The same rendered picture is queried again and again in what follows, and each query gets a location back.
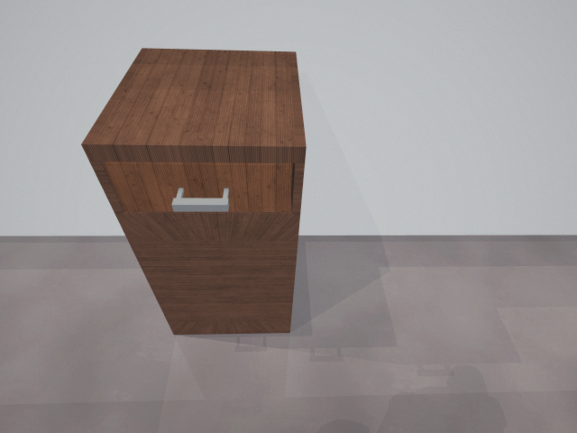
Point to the drawer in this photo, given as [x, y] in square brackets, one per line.
[152, 186]

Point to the handle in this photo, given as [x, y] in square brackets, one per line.
[180, 204]

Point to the cabinet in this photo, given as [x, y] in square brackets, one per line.
[211, 272]

